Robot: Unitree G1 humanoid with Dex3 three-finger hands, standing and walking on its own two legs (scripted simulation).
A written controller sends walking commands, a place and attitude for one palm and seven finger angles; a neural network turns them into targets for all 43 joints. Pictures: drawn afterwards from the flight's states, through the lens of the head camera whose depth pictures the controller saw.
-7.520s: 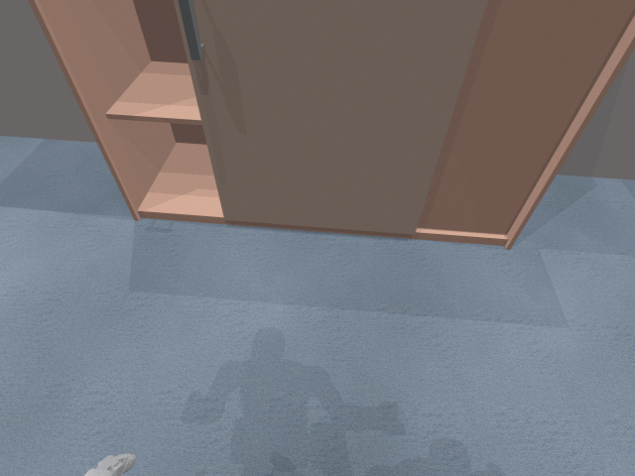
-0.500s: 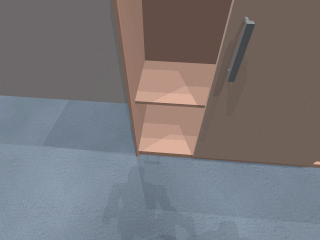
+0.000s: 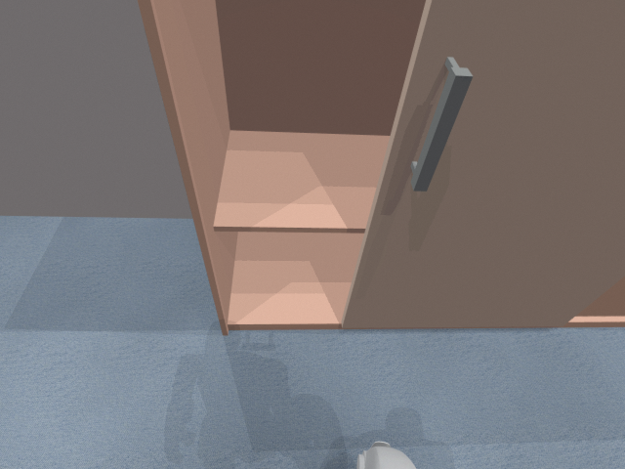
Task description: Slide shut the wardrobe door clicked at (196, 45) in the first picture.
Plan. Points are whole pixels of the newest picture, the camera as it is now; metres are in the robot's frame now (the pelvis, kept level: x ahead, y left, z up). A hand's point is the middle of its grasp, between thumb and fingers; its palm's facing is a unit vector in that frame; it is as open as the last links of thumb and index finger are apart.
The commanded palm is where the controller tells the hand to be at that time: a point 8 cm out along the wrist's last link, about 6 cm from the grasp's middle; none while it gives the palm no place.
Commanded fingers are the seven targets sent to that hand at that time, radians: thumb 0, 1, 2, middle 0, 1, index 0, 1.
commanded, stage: take the last steps up to it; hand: right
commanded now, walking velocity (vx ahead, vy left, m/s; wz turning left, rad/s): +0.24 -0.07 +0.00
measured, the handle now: (433, 129) +0.64 -0.19 +0.10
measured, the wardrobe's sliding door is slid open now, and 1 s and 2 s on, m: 0.39 0.39 0.39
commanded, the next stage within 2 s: come to a stop and stand still in 0.20 s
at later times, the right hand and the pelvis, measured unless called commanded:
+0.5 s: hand (460, 418) +0.24 -0.24 -0.17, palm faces +0.02 +0.97 -0.23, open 7.4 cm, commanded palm none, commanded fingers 0.00 -0.90 -0.90 0.20 0.30 0.20 0.30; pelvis +0.16 -0.06 -0.01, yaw +2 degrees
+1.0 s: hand (514, 466) +0.18 -0.32 -0.18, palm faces -0.02 +0.97 -0.25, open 7.4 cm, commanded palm none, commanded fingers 0.00 -0.90 -0.90 0.20 0.30 0.20 0.30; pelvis +0.11 -0.12 -0.02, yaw +5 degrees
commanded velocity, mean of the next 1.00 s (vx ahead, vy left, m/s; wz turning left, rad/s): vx -0.05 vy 0.00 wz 0.02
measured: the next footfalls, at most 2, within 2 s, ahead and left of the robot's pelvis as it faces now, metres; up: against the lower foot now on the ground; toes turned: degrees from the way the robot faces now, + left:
right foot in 0.12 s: +0.18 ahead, -0.16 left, +0.00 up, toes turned -7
left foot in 0.50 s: +0.25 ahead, +0.05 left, +0.00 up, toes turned +7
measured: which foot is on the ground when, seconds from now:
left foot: down 0.00-0.14, up 0.16-0.48, down 0.50-0.90, up 0.92-1.00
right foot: up 0.00-0.10, down 0.12-0.56, up 0.58-0.84, down 0.86-1.00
